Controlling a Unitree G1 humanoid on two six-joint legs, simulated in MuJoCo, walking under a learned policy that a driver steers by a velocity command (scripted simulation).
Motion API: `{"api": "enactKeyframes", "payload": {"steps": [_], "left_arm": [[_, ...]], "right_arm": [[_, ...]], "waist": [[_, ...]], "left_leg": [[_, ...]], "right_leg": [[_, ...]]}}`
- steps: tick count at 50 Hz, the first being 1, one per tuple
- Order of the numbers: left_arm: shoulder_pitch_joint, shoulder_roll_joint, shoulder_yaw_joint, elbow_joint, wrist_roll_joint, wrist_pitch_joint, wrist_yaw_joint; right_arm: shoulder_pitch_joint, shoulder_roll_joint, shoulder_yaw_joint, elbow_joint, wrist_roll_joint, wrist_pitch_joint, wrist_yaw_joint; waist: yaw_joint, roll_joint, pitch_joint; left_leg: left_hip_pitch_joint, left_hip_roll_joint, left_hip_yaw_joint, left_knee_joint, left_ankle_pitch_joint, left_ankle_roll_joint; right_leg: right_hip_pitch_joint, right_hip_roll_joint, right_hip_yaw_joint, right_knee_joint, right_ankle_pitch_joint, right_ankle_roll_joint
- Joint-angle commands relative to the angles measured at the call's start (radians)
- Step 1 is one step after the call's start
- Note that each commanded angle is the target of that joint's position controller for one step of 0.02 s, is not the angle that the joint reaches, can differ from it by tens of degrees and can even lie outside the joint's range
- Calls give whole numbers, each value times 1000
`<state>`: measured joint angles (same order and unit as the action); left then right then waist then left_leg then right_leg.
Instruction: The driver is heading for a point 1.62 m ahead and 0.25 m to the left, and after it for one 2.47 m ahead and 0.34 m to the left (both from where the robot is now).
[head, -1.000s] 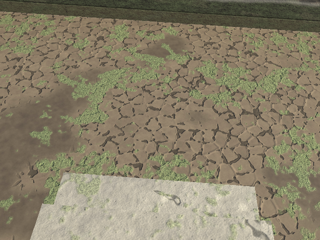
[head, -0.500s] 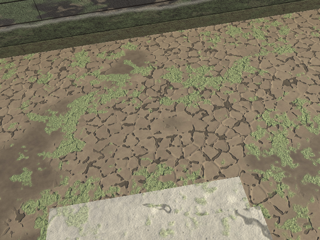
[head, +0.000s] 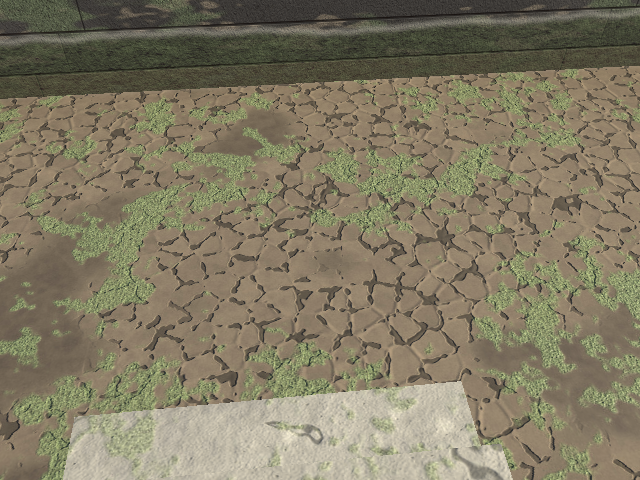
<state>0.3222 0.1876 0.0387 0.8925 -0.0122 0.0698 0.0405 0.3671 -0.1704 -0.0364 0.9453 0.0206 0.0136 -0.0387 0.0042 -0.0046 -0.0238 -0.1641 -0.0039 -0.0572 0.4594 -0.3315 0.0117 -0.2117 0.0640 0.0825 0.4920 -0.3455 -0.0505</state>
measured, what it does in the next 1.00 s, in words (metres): goes down: left foot 0.17 m lower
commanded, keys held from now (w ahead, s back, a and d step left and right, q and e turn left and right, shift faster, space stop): w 0.92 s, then no key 0.08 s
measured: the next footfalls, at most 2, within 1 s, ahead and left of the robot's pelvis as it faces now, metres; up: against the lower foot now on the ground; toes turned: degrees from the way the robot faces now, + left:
left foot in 0.62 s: +0.32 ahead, +0.12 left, -0.17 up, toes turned +0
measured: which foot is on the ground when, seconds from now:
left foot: down 0.00-0.16, up 0.18-0.60, down 0.62-1.00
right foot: down 0.00-0.62, up 0.64-1.00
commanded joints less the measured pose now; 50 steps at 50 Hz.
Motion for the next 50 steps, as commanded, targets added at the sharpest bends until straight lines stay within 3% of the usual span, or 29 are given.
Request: {"api": "enactKeyframes", "payload": {"steps": [1,3,6,7,9,10,13,14,15,18,21,24,26,27,29,30,31,32,33,34,35,36,38,39,41,43,44,46,50], "left_arm": [[-37,55,16,-52,-8,-42,2],[-63,57,20,-47,-12,-77,-7],[60,47,29,6,-19,-103,-18],[149,53,34,44,-20,-107,-17],[349,206,73,90,-20,-119,-21],[350,193,63,87,-12,-136,-28],[255,146,45,66,-12,-149,-37],[237,121,35,62,-14,-142,-35],[243,95,26,68,14,-139,-30],[261,107,14,76,5,-157,-1],[204,104,0,68,-8,-156,34],[184,134,-1,83,2,-148,28],[200,97,-3,87,-11,-133,16],[225,81,-5,78,-19,-116,15],[215,103,-2,95,-23,-91,23],[172,115,7,133,-3,-104,4],[167,55,2,134,-18,-132,-8],[329,0,-9,118,-35,-157,-21],[356,62,-2,97,-51,-181,-34],[257,115,9,55,-48,-177,-26],[167,121,17,19,-51,-161,-9],[80,120,25,21,-47,-138,2],[39,78,19,4,-16,-115,6],[-8,48,15,-31,10,-114,7],[40,31,11,-26,7,-117,-10],[-87,94,29,-75,-1,-125,-26],[-170,94,23,-103,17,-137,-31],[-262,65,13,-138,54,-151,-62],[-278,22,-1,-203,15,-110,-80]], "right_arm": [[101,-174,-47,-28,8,-24,-8],[103,-191,-57,-35,11,-21,-9],[-14,-183,-50,-75,22,-11,-9],[-49,-158,-43,-90,28,-18,-11],[-105,-87,-26,-138,24,-55,-6],[-119,-116,-34,-155,22,-81,-4],[-68,-140,-43,-119,-8,-102,8],[-81,-137,-44,-122,-9,-99,16],[-78,-129,-41,-108,-10,-95,32],[-204,-124,-38,-163,-3,-87,47],[-295,-60,-14,-203,-58,-97,75],[-220,-91,-28,-206,-34,-61,89],[-172,-105,-28,-183,-41,-44,84],[-221,-92,-19,-207,-23,-41,81],[-115,-108,-37,-166,1,-53,82],[136,-152,-62,-76,-17,-62,83],[335,-156,-54,1,-16,-72,82],[310,-142,-19,3,-42,-77,89],[305,-148,-31,-6,-21,-70,88],[270,-173,-45,-1,2,-74,92],[152,-187,-49,-13,1,-76,93],[15,-113,-20,-51,-21,-98,88],[-47,-87,7,-53,-33,-122,63],[-2,-124,-2,-24,-31,-120,44],[50,-171,-15,16,-57,-102,16],[134,-106,-6,43,-15,-108,6],[180,-87,2,48,-5,-111,-6],[141,-74,15,34,11,-106,-30],[156,-87,6,50,20,-54,-34]], "waist": [[-34,144,147],[-40,163,164],[43,159,150],[78,105,140],[123,-244,101],[99,-198,129],[33,-25,78],[28,-37,60],[22,-19,33],[19,-102,67],[36,-53,94],[2,-101,74],[-2,-86,68],[31,-50,99],[-23,-45,90],[-162,-10,-3],[-212,211,2],[-71,381,-70],[-61,367,-160],[-54,172,-169],[-5,32,-76],[40,-62,19],[82,-57,137],[60,28,145],[83,125,42],[26,45,72],[-17,42,76],[-36,28,95],[-78,77,104]], "left_leg": [[-52,174,-261,-248,-456,165],[-41,267,-371,-269,-388,226],[-244,187,-259,-197,-278,186],[-325,134,-195,-99,-195,156],[-606,-42,25,435,-168,43],[-748,-20,-53,610,-257,40],[-820,84,-76,728,-32,70],[-789,108,-57,702,20,62],[-738,122,-62,670,159,66],[-720,105,-64,474,470,62],[-318,13,38,125,939,47],[-128,1,29,280,961,43],[-210,4,36,301,795,60],[-244,-14,93,143,620,37],[-199,50,53,-130,465,48],[168,28,138,-87,704,71],[346,195,-69,-168,986,179],[577,278,-155,293,1473,201],[586,360,-269,269,1439,288],[495,402,-384,117,715,365],[285,426,-506,28,323,381],[62,390,-511,3,207,328],[-287,295,-371,-30,323,262],[-332,247,-315,-48,417,255],[-325,211,-277,3,493,262],[-129,188,-267,89,308,227],[-31,179,-267,126,272,208],[-335,56,-75,164,60,154],[-293,52,-71,333,135,147]], "right_leg": [[-201,19,-54,84,-164,-20],[-241,-31,-63,148,-82,-17],[37,-18,-100,28,-38,-33],[148,-29,-68,10,-27,-35],[321,-336,502,-209,-130,-211],[322,-420,637,-216,-54,-294],[320,-359,381,-78,342,-207],[280,-329,316,-70,417,-183],[228,-296,264,-40,409,-168],[129,-243,203,-29,346,-128],[-239,-111,8,34,112,-86],[-397,-137,32,185,42,-106],[-279,-152,46,356,107,-102],[-189,-128,42,401,158,-89],[11,-130,111,686,417,-78],[-169,-89,74,990,551,-64],[-425,63,44,1562,-177,-24],[-778,78,147,1718,-498,-24],[-863,52,192,1636,-407,-6],[-934,-35,138,1467,-265,-11],[-915,-88,85,1409,-171,-11],[-875,-148,138,1168,31,-20],[-716,-189,101,889,189,28],[-654,-192,70,749,222,50],[-526,-179,25,768,367,62],[-740,-206,97,588,557,16],[-810,-196,83,455,630,-4],[-400,-124,-20,119,1016,-2],[-255,-80,-25,0,856,36]]}}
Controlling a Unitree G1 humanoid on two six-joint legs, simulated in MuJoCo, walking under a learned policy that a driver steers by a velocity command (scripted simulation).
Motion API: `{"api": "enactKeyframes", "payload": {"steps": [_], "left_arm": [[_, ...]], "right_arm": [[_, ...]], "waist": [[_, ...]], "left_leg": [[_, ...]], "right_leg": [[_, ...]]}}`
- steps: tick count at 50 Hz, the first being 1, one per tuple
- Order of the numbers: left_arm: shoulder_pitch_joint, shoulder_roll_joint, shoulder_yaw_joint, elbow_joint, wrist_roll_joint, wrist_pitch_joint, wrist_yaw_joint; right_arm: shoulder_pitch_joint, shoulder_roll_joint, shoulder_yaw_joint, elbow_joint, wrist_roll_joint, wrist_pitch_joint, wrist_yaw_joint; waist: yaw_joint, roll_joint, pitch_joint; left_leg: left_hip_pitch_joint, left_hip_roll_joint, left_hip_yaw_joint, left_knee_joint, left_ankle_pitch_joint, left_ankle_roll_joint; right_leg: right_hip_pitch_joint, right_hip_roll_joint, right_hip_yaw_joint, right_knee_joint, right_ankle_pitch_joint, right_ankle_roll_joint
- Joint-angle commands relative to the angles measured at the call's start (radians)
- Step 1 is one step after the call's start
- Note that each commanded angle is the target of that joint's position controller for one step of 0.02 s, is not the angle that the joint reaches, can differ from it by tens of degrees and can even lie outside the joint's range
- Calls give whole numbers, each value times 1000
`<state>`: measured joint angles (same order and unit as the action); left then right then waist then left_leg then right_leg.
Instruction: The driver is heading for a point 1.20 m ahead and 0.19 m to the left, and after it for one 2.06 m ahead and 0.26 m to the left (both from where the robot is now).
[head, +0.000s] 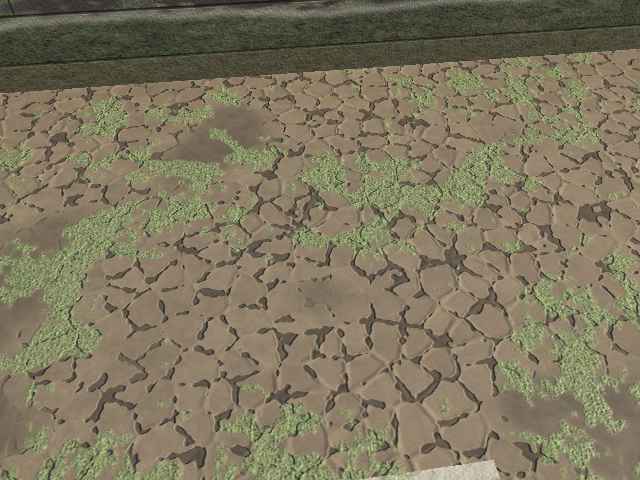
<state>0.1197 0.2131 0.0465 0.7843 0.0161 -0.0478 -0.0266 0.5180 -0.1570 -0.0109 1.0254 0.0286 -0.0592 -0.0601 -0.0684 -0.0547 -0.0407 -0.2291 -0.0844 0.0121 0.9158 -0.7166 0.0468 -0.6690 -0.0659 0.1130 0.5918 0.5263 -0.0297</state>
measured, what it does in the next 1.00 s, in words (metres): goes down: right foot 0.17 m lower, then left foot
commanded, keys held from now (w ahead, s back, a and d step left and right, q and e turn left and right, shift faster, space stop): no key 0.98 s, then w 0.02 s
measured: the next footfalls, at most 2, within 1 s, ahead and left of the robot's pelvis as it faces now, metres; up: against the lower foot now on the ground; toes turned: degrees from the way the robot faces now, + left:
right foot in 0.10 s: +0.22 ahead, -0.12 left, -0.17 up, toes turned +0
left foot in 0.46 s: +0.21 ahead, +0.13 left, -0.17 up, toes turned -5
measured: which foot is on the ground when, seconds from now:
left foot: down 0.00-0.10, up 0.12-0.44, down 0.46-1.00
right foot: up 0.00-0.08, down 0.10-1.00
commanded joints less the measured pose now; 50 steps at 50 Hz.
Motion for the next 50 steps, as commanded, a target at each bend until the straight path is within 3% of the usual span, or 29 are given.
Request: {"api": "enactKeyframes", "payload": {"steps": [1,2,3,4,5,6,7,8,9,10,11,12,13,14,15,17,19,20,21,22,23,24,25,27,28,29,33,46,50], "left_arm": [[-72,4,-9,-98,-25,11,-18],[-58,14,-9,-92,-33,7,-25],[27,27,-1,-57,-37,2,-23],[212,54,18,21,-34,-6,-24],[446,96,37,106,-11,1,-25],[564,110,20,161,13,3,-32],[477,95,-4,150,-2,10,-31],[395,57,-16,126,-18,28,-24],[326,37,-30,101,-16,30,-23],[208,58,-33,103,-12,38,-21],[161,61,-41,92,7,39,-18],[161,58,-43,76,26,27,0],[156,32,-52,85,35,17,0],[161,2,-64,95,32,2,-4],[185,-9,-70,104,19,-2,14],[218,-25,-74,135,5,1,38],[208,-4,-71,142,9,23,43],[188,29,-60,135,0,30,42],[157,57,-57,115,17,25,39],[118,44,-58,108,8,26,37],[118,3,-66,110,-40,37,38],[193,-7,-66,132,-39,44,37],[299,-4,-57,152,-28,52,37],[326,27,-28,152,-42,74,46],[266,26,-26,136,-44,87,52],[232,26,-23,131,-39,100,55],[243,2,-23,141,-14,112,59],[277,11,-25,200,-24,119,72],[297,7,-26,219,-25,120,74]], "right_arm": [[15,-96,-20,-37,4,35,-17],[22,-107,-26,-45,0,48,-18],[12,-109,-30,-33,-4,56,-19],[2,-100,-24,-18,-6,60,-18],[5,-94,-19,10,-17,49,-1],[128,-3,-13,29,-4,35,22],[238,-42,-1,-14,38,25,31],[158,-78,0,-52,40,27,34],[42,-83,4,-85,30,44,24],[-41,-49,11,-132,28,81,2],[-101,-54,7,-151,16,119,-16],[-138,-98,-10,-159,6,131,-27],[-134,-94,-16,-159,0,135,-36],[-98,-96,-26,-149,-14,130,-42],[-91,-73,-28,-152,-23,130,-44],[-135,-29,-20,-182,-43,125,-34],[-153,0,-7,-181,-27,142,-10],[-160,-9,-5,-186,-25,155,0],[-80,-23,-11,-137,-14,155,15],[-82,-17,-9,-136,-27,159,20],[-193,-13,1,-203,-31,150,15],[-197,-25,3,-191,-40,137,18],[-150,-76,-12,-154,-43,137,22],[-128,-90,-19,-119,-11,147,25],[-127,-65,-17,-109,-5,143,24],[-142,-49,-12,-108,-7,135,22],[-151,-75,-18,-89,-16,104,23],[-78,-76,-16,-36,-14,84,28],[-66,-69,-16,-21,-14,87,28]], "waist": [[-21,116,122],[-25,112,123],[14,110,108],[100,72,63],[195,19,-12],[179,-224,-131],[103,-295,-279],[115,-235,-327],[119,-52,-258],[49,27,-180],[30,84,-78],[43,95,-9],[28,42,40],[11,18,44],[7,-13,73],[-6,-36,-4],[-2,-102,-96],[4,-125,-72],[-16,-108,-70],[-23,-82,1],[7,-82,108],[34,-51,124],[79,69,85],[112,132,109],[92,146,137],[88,133,148],[109,120,110],[79,76,86],[74,77,74]], "left_leg": [[-108,143,-174,-62,548,113],[-11,158,-207,13,575,113],[19,164,-219,134,639,113],[-21,137,-181,325,652,89],[-183,54,-129,600,473,42],[-545,-114,-122,1073,-301,-32],[-680,-44,-263,1202,-284,-80],[-707,23,-273,1151,-228,-105],[-684,65,-239,1048,-96,-97],[-632,109,-155,989,12,-110],[-564,119,-136,977,69,-111],[-538,113,-203,854,279,-92],[-505,102,-191,830,324,-85],[-497,103,-214,782,371,-72],[-471,89,-223,588,485,-84],[-354,134,-176,121,571,-93],[-93,113,-94,-26,517,-127],[-39,112,-76,-57,478,-127],[102,120,-83,87,688,-117],[79,127,-92,54,636,-103],[-50,128,-87,-268,434,-72],[-19,141,-87,-380,492,-62],[16,155,-108,-346,585,-53],[-23,153,-103,-420,486,-34],[-96,139,-111,-471,397,-36],[-111,137,-110,-504,375,-35],[-111,138,-112,-537,450,-27],[-17,125,-96,-554,657,-13],[12,112,-88,-570,592,-7]], "right_leg": [[158,26,-33,-189,-52,22],[141,2,-18,-273,-78,21],[210,-15,-33,-324,-97,9],[394,-19,-72,-401,20,-6],[689,-48,-96,-351,186,-30],[1088,-195,13,6,729,-119],[1202,-319,168,164,791,-241],[1129,-346,205,95,478,-283],[939,-323,220,-32,78,-301],[707,-343,319,-169,-299,-325],[491,-356,378,-260,-477,-318],[347,-306,338,-267,-593,-288],[248,-246,280,-261,-552,-264],[217,-209,235,-218,-429,-245],[187,-150,124,-203,-338,-235],[291,-82,24,-194,-256,-182],[280,-58,-3,-198,-294,-135],[248,-64,12,-230,-416,-131],[117,-96,55,-246,-504,-164],[77,-101,61,-260,-594,-177],[176,-72,55,-274,-601,-136],[232,-65,96,-239,-568,-115],[281,-31,100,-213,-622,-89],[292,44,32,-248,-840,-73],[332,55,-8,-261,-919,-60],[352,60,-20,-258,-934,-45],[472,65,-52,-230,-794,-32],[516,49,-70,-218,-649,-4],[517,54,-82,-224,-712,1]]}}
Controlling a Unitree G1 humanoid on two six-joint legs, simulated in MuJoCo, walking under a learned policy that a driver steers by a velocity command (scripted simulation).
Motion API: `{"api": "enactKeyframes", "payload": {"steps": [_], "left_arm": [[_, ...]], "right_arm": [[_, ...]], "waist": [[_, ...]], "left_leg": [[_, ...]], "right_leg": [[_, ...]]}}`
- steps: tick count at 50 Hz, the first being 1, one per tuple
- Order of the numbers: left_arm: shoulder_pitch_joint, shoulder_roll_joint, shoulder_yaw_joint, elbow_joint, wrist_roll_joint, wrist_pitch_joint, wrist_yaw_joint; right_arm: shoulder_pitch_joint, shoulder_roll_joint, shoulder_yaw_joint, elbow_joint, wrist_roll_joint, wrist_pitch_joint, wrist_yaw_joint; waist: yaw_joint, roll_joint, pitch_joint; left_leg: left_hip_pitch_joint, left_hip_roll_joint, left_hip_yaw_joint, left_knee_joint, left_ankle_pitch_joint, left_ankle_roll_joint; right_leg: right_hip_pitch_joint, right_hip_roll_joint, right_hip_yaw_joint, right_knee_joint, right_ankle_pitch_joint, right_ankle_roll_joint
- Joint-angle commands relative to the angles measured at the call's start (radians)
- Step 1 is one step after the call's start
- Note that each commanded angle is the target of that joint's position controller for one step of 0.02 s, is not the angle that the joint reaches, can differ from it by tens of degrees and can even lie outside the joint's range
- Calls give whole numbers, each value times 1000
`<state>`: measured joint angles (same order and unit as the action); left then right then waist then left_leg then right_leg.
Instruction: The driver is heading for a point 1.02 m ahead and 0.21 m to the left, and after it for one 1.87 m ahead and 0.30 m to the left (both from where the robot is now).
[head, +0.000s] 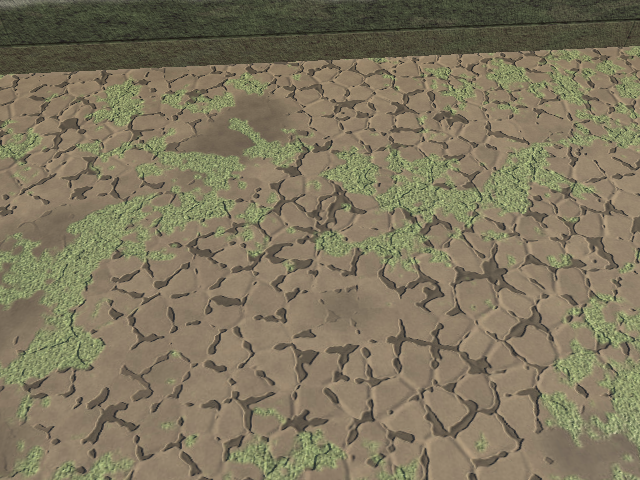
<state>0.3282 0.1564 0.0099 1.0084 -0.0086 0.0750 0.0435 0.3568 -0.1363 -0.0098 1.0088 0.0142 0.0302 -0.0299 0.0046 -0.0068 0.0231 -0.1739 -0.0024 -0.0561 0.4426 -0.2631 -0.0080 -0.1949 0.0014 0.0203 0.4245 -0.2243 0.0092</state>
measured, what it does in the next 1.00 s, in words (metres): goes down: left foot 0.17 m lower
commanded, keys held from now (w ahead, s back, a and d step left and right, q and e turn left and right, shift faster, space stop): w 1.00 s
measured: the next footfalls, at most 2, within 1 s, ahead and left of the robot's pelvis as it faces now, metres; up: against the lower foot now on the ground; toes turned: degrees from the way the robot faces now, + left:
left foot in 0.68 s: +0.33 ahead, +0.13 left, -0.17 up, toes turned +2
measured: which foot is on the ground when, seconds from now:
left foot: down 0.00-0.22, up 0.24-0.66, down 0.68-1.00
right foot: down 0.00-0.68, up 0.70-1.00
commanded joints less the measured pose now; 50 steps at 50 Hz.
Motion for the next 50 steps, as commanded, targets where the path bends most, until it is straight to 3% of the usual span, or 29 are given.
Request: {"api": "enactKeyframes", "payload": {"steps": [1,4,7,9,11,13,15,17,18,22,24,25,27,29,31,32,33,34,35,36,37,38,39,40,41,44,47,48,50], "left_arm": [[89,71,15,-2,-5,-3,5],[68,87,29,-18,-16,-20,13],[6,57,28,-32,-16,-73,1],[52,29,25,-16,-30,-101,-10],[234,71,43,53,-25,-121,-17],[413,218,81,83,-11,-143,-25],[348,180,69,64,-1,-170,-35],[279,142,53,42,-14,-165,-40],[264,95,37,36,11,-156,-37],[296,99,15,49,2,-170,-5],[217,107,8,24,-8,-161,29],[222,132,12,26,-4,-157,31],[196,155,17,26,-2,-159,27],[172,124,15,21,-10,-156,13],[153,130,20,14,-3,-136,-6],[171,119,19,13,-29,-124,0],[181,125,21,54,-17,-117,6],[155,102,24,76,9,-137,-15],[273,-5,8,58,-22,-166,-31],[329,65,21,20,-49,-201,-46],[241,126,39,-5,-57,-203,-48],[166,111,33,-66,-56,-197,-33],[27,132,49,-87,-39,-165,-15],[4,110,38,-96,-44,-147,-12],[-9,93,39,-97,-35,-128,-9],[-40,81,45,-126,6,-133,-18],[-279,131,55,-211,1,-167,-53],[-328,121,47,-233,26,-175,-70],[-356,60,37,-247,22,-166,-97]], "right_arm": [[96,-103,-23,-4,6,0,-4],[96,-170,-51,-33,18,-6,-11],[149,-187,-66,-37,18,-20,-15],[89,-203,-74,-63,27,-20,-20],[-47,-154,-62,-113,40,-34,-22],[-120,-111,-49,-176,21,-78,-19],[-112,-133,-53,-168,18,-111,-8],[-86,-142,-59,-153,13,-112,-1],[-87,-164,-68,-140,10,-110,13],[-228,-143,-62,-203,9,-101,44],[-296,-105,-48,-236,-41,-110,68],[-298,-75,-40,-250,-45,-107,85],[-282,-108,-52,-263,-13,-80,86],[-192,-135,-57,-227,-26,-62,81],[-81,-174,-72,-165,-9,-59,82],[-115,-164,-69,-183,7,-76,80],[-8,-166,-80,-134,6,-96,78],[279,-202,-98,-30,-7,-101,83],[314,-179,-56,-11,-39,-112,89],[340,-180,-56,-9,-23,-109,94],[286,-154,-55,-24,-4,-106,95],[191,-264,-85,-26,11,-105,92],[1,-136,-39,-81,-9,-123,91],[-59,-176,-42,-85,-31,-139,80],[-98,-149,-22,-93,-29,-155,67],[11,-239,-53,-30,-46,-132,8],[148,-126,-26,-2,8,-154,-18],[138,-129,-25,-9,18,-152,-34],[150,-147,-29,-2,17,-133,-29]], "waist": [[-2,30,22],[-15,75,126],[-45,174,145],[-2,165,146],[83,31,124],[124,-287,63],[74,-86,85],[40,-23,55],[31,-13,24],[45,-95,48],[50,-68,73],[61,-68,52],[47,-87,62],[11,-91,31],[-38,-71,-10],[-17,-8,59],[-75,28,39],[-220,185,-32],[-118,375,-102],[-79,397,-232],[-72,183,-199],[-20,135,-184],[31,-80,-71],[49,29,-6],[85,-47,99],[69,87,32],[-31,46,76],[-40,16,90],[-72,36,42]], "left_leg": [[-53,17,-16,-107,-21,59],[-141,53,-100,-164,-521,132],[-78,207,-315,-229,-469,234],[-162,204,-307,-176,-423,243],[-317,94,-147,33,-284,168],[-643,-54,29,562,-303,70],[-800,31,-78,755,-228,94],[-816,96,-53,751,-78,96],[-753,126,-66,670,56,98],[-734,105,-55,449,424,79],[-418,38,22,163,783,62],[-241,-4,67,135,862,51],[-92,-14,76,208,867,40],[-129,19,39,288,775,70],[-113,31,57,276,551,64],[-211,54,78,-102,413,62],[-10,35,156,-209,562,54],[375,84,123,-90,766,114],[598,239,-68,306,1257,172],[610,342,-249,297,1306,264],[517,373,-283,201,896,312],[378,463,-481,80,326,402],[125,396,-487,-44,63,328],[-55,461,-588,-41,131,356],[-279,391,-450,-50,250,321],[-300,261,-288,-9,354,294],[-55,205,-228,74,130,237],[-158,146,-134,86,15,213],[-295,116,-53,99,-76,183]], "right_leg": [[28,7,-11,-40,-81,-40],[-122,54,-56,68,-396,-67],[-240,35,-67,229,-241,-75],[-141,17,-67,152,-263,-100],[51,-10,12,70,-250,-126],[276,-329,571,-147,-90,-305],[288,-364,572,-82,40,-335],[266,-315,423,-33,217,-267],[227,-269,339,-9,197,-233],[140,-201,238,28,167,-180],[-159,-87,76,71,-7,-149],[-297,-61,38,75,-74,-147],[-432,-73,38,138,-160,-155],[-338,-101,48,329,-109,-153],[-171,-121,105,545,81,-134],[2,-75,102,683,191,-113],[-54,-67,90,937,316,-113],[-392,33,71,1429,-10,-81],[-796,114,162,1782,-653,-87],[-865,89,229,1719,-538,-96],[-927,22,201,1534,-374,-104],[-960,-24,128,1531,-315,-86],[-902,-101,146,1280,-77,-107],[-838,-128,175,1225,-50,-87],[-749,-152,163,1039,13,-30],[-586,-145,97,829,193,6],[-812,-146,115,479,511,-51],[-655,-128,85,272,700,-55],[-332,-56,16,162,856,-51]]}}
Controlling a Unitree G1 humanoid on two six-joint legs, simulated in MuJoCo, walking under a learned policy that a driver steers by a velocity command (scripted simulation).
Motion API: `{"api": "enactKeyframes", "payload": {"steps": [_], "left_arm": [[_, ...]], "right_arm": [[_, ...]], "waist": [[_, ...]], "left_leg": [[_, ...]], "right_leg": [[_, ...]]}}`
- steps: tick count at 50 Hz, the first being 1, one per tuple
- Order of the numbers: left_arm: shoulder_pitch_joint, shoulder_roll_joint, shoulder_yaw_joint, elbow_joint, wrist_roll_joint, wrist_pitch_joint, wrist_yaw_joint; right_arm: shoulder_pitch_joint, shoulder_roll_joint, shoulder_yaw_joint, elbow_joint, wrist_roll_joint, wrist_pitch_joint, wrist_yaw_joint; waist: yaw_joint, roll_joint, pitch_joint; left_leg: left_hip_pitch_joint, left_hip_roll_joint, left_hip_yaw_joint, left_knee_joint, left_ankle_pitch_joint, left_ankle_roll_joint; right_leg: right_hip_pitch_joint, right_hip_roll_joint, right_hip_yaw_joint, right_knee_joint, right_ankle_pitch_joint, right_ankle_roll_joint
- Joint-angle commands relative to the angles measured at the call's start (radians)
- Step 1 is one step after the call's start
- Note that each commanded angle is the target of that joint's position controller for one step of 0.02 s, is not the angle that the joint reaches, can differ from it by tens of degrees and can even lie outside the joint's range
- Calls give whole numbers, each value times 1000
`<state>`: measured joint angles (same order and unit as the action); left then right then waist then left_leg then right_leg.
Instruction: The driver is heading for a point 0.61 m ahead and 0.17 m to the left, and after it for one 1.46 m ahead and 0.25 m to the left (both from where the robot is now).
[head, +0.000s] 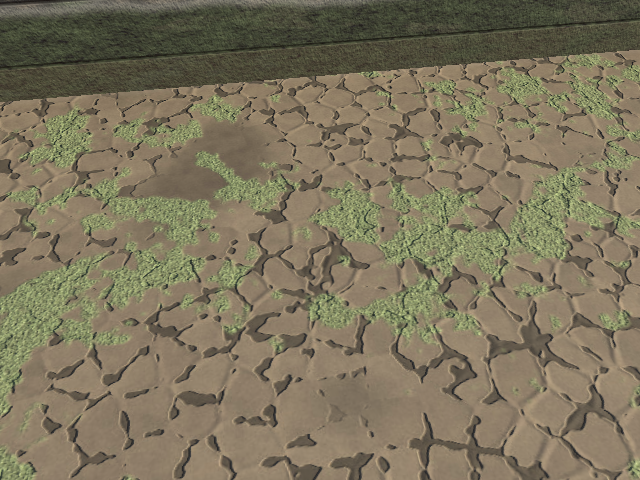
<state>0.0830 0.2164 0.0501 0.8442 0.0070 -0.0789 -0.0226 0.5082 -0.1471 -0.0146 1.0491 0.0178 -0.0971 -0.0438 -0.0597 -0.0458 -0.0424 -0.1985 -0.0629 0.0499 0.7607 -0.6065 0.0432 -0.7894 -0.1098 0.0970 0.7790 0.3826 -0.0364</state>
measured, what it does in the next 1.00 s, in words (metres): goes down, turning left: right foot 0.17 m lower, then left foot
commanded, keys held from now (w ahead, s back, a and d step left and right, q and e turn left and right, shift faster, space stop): w+q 0.72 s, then q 0.24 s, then e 0.04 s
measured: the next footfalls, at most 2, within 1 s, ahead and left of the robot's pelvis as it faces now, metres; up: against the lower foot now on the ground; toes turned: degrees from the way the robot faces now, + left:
right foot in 0.18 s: +0.29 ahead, -0.16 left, -0.17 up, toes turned +3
left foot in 0.70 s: +0.57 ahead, +0.11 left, -0.17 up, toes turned +20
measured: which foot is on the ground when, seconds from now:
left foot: down 0.00-0.18, up 0.20-0.68, down 0.70-1.00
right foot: up 0.00-0.16, down 0.18-0.70, up 0.72-1.00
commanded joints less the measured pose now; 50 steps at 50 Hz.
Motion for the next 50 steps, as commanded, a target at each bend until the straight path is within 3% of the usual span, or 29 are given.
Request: {"api": "enactKeyframes", "payload": {"steps": [1,4,6,7,8,9,10,11,12,13,14,15,17,19,21,24,29,32,33,34,35,36,37,38,39,40,43,46,50], "left_arm": [[-121,0,-2,-99,-8,3,-34],[-185,40,-5,-126,-38,7,-38],[-163,57,-1,-119,-36,-14,-59],[-99,77,9,-97,-36,-22,-59],[112,109,33,-30,-39,-18,-49],[342,151,56,51,-17,-13,-40],[459,180,43,97,15,-23,-43],[503,222,61,99,5,-15,-37],[524,228,76,93,-10,-3,-34],[468,240,81,118,-17,3,-25],[366,188,62,96,-3,-1,-18],[214,99,28,58,14,-21,-12],[106,28,1,61,11,-34,-14],[127,73,7,79,28,-34,12],[173,86,11,89,26,-40,37],[246,131,26,98,-3,-31,62],[335,141,37,114,-18,1,63],[298,206,56,80,-22,14,66],[289,228,61,74,-20,18,68],[260,227,60,60,-24,17,68],[257,192,48,24,-4,6,68],[337,73,6,-32,4,-34,39],[218,175,32,-66,-25,-77,22],[149,187,37,-92,-44,-83,23],[140,169,36,-88,-27,-74,34],[143,177,47,-86,-3,-56,47],[153,138,48,-124,11,-13,51],[79,111,38,-159,16,1,57],[-21,102,24,-180,1,11,44]], "right_arm": [[-1,-141,-26,-41,17,4,-11],[2,-126,-35,-58,23,28,-10],[32,-139,-41,-64,10,51,-25],[24,-157,-46,-67,6,59,-22],[8,-176,-54,-59,-6,62,-13],[32,-130,-49,-34,-8,46,11],[168,-21,-31,-1,7,22,37],[197,-87,-27,-34,43,-12,43],[94,-131,-34,-101,57,-26,40],[-39,-115,-33,-166,70,-18,17],[-92,-119,-35,-179,64,2,-4],[-126,-135,-49,-182,46,19,-9],[-139,-83,-55,-184,8,48,-2],[-192,-88,-65,-229,2,48,4],[-261,-100,-68,-268,-3,35,26],[-391,-62,-50,-317,-9,40,63],[-576,-70,-43,-402,0,49,96],[-549,-118,-62,-428,-4,48,112],[-461,-153,-79,-416,-2,49,113],[-290,-216,-110,-371,-1,49,105],[-132,-321,-142,-332,-2,53,82],[-165,-403,-147,-363,0,43,80],[-129,-342,-129,-367,-22,46,72],[-213,-285,-113,-379,-25,40,66],[-294,-250,-103,-394,-10,31,70],[-351,-219,-95,-407,1,29,68],[-355,-234,-95,-414,-9,27,55],[-314,-270,-107,-400,-3,49,31],[-275,-247,-99,-393,8,88,1]], "waist": [[-9,97,110],[-49,101,159],[-57,92,148],[-25,73,121],[74,52,58],[159,-17,-43],[139,-227,-171],[149,-318,-290],[190,-244,-349],[155,-150,-299],[119,-46,-198],[58,37,-93],[-6,8,55],[1,-96,73],[14,-78,78],[63,-25,68],[120,15,138],[68,-44,63],[14,-58,8],[-77,-42,-73],[-118,102,-177],[-4,313,-319],[-69,204,-333],[-39,152,-194],[21,22,-95],[61,-4,-64],[106,32,-52],[89,69,-75],[39,121,-105]], "left_leg": [[-268,187,-184,-191,239,133],[-60,195,-236,-17,249,125],[80,190,-289,107,327,111],[106,183,-304,210,418,108],[24,168,-299,410,460,91],[-198,80,-247,686,310,44],[-615,-33,-274,1120,-322,12],[-765,20,-296,1259,-262,-26],[-869,51,-280,1161,-138,-22],[-928,81,-185,1168,9,-36],[-898,119,-135,1189,126,-32],[-827,151,-216,990,311,-2],[-647,176,-237,731,423,2],[-555,168,-203,517,506,-28],[-550,149,-202,307,613,-28],[-548,120,-130,85,716,3],[-608,99,-37,-59,617,43],[-402,20,64,-90,443,89],[-269,-12,74,-118,414,113],[-17,-39,57,-205,490,152],[332,127,-223,-204,602,226],[626,394,-839,-360,512,445],[618,385,-845,-434,520,412],[488,353,-659,-413,706,363],[301,296,-518,-405,901,318],[173,257,-427,-411,990,283],[-18,206,-341,-428,1188,266],[-53,153,-287,-395,1240,225],[-24,126,-278,-355,1080,125]], "right_leg": [[295,58,-44,-183,197,1],[208,21,-11,-342,43,6],[216,-11,12,-467,39,7],[296,-14,-2,-513,15,-1],[538,-18,-31,-529,11,-22],[891,-36,-57,-429,83,-35],[1314,-150,16,-33,491,-75],[1381,-251,146,29,521,-134],[1363,-323,289,-125,38,-210],[1220,-370,463,-337,-538,-268],[1020,-381,538,-462,-681,-267],[807,-362,453,-445,-602,-233],[468,-225,167,-471,-410,-125],[428,-158,29,-539,-285,-117],[487,-145,-49,-532,-121,-116],[629,-158,-122,-546,-70,-87],[835,-179,-204,-514,-68,-67],[860,-171,-273,-357,351,-45],[852,-169,-283,-223,460,-42],[759,-136,-298,-5,427,-20],[457,-70,-300,347,-37,23],[81,159,-129,702,-931,65],[-27,128,36,730,-910,44],[-55,87,22,671,-850,32],[11,47,11,579,-810,42],[80,17,-5,499,-788,57],[198,20,-30,373,-737,89],[202,70,-50,200,-615,112],[246,104,-54,-28,-417,112]]}}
